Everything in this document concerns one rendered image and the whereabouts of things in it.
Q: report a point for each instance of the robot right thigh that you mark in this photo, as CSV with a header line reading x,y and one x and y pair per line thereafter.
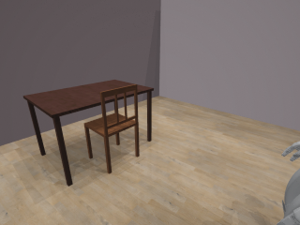
x,y
292,189

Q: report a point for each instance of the left robot hand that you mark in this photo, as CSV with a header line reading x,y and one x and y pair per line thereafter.
x,y
289,220

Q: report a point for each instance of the robot right shin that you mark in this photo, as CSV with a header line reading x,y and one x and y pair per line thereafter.
x,y
284,207

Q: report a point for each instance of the chair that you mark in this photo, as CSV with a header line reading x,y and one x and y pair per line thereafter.
x,y
111,124

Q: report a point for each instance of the table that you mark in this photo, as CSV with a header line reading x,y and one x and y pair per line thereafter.
x,y
64,101

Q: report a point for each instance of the right robot hand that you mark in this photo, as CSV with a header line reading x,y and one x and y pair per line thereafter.
x,y
289,149

